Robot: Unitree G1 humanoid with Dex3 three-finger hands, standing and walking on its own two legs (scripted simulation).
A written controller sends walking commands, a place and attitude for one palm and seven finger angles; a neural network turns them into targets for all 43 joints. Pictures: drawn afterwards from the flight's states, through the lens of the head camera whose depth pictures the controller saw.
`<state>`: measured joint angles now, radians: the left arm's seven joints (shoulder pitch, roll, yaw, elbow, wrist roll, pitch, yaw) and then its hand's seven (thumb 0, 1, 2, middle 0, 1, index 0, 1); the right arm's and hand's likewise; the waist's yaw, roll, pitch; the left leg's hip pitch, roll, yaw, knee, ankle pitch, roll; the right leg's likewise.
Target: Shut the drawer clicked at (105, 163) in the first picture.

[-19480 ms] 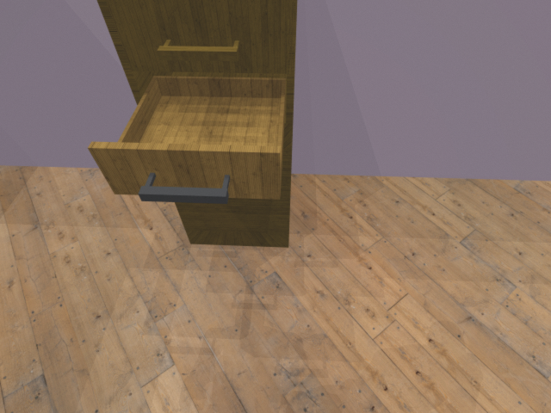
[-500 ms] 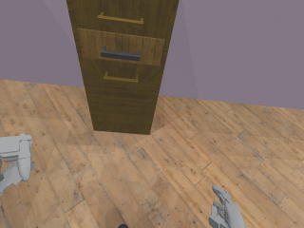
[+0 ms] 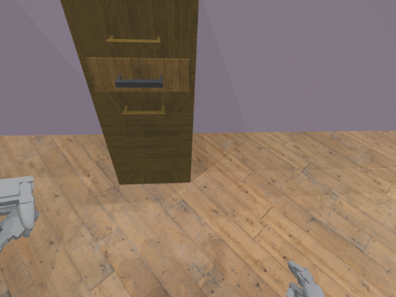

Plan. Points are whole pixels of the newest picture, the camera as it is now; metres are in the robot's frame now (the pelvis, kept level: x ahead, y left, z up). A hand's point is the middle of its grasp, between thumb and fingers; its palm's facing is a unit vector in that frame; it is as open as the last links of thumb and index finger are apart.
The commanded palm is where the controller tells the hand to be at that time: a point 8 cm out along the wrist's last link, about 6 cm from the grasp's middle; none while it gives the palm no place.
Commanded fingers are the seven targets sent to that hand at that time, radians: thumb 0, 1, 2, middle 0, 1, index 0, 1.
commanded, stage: stop stepping back and stand still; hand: left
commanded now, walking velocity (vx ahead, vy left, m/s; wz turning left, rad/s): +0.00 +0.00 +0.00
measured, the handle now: (140, 80) +0.88 +0.23 -0.03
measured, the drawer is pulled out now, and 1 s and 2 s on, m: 0.00 0.00 0.00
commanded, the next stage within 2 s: let the arm hang, fingers relaxed in 0.24 s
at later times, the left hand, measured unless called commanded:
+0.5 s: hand (72, 274) +0.19 +0.25 -0.05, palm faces +0.06 -0.91 -0.40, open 3.1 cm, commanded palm none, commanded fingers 0.00 0.90 0.90 -1.04 -1.21 -1.04 -1.21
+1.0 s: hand out of the picture -0.07 +0.23 -0.16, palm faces +0.06 -0.96 -0.26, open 6.2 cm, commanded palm none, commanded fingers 0.00 0.90 0.90 -0.20 -0.30 -0.20 -0.30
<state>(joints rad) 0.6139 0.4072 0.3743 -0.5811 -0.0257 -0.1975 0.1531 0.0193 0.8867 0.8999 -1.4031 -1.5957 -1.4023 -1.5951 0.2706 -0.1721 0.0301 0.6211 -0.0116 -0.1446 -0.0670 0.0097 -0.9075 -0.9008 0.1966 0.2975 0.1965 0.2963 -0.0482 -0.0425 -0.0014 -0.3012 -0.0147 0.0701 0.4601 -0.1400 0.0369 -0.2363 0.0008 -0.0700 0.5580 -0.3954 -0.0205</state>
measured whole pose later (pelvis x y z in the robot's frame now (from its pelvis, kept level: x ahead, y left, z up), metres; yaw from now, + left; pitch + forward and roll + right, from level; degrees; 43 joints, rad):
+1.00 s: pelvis -0.02 +0.03 +0.01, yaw +2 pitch -2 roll +0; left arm 0.35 0.23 0.02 1.13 0.01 0.02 0.01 0.01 0.90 0.90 -0.41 -0.54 -0.41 -0.54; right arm 0.31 -0.18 -0.01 1.10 -0.01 0.02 -0.01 0.00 -0.91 -0.90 0.20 0.30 0.20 0.30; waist 0.01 0.02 0.06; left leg -0.25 -0.02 0.03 0.44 -0.16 0.03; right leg -0.21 -0.03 -0.09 0.43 -0.20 -0.01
